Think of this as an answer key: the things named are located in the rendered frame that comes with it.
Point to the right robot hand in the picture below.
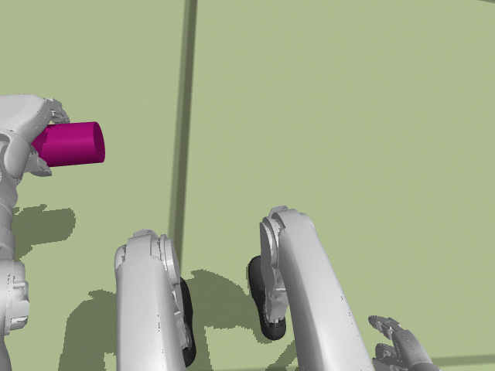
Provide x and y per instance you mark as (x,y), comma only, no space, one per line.
(407,350)

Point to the right robot foot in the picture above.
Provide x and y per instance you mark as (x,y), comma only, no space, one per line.
(271,331)

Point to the can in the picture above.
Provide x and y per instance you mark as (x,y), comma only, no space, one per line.
(71,144)

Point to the left robot hand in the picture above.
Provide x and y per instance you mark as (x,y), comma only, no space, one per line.
(28,115)

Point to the left robot foot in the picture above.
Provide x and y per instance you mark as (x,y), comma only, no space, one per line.
(189,353)

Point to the left robot arm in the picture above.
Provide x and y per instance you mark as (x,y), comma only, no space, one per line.
(14,290)

